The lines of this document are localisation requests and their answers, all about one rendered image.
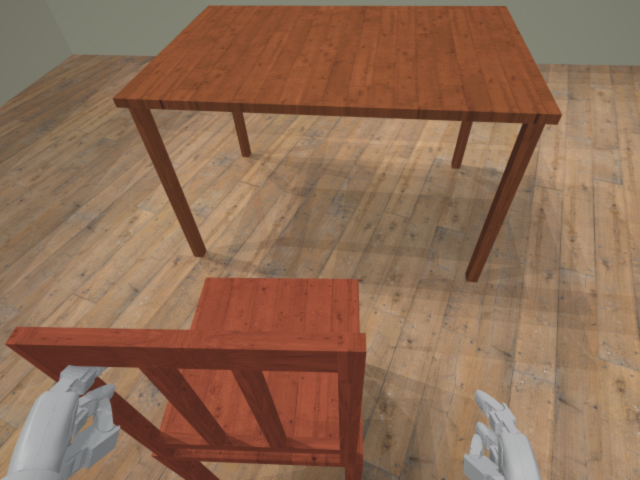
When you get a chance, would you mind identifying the robot left hand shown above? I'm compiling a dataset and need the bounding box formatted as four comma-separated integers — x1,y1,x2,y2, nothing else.
6,365,120,480

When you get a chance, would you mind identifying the robot right hand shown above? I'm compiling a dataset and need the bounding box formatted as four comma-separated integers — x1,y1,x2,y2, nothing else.
464,390,542,480

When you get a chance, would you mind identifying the chair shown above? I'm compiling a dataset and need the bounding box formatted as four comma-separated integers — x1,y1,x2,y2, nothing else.
5,277,366,480

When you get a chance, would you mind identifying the table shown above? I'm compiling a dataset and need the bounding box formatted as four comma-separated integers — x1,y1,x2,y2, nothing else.
113,6,562,282

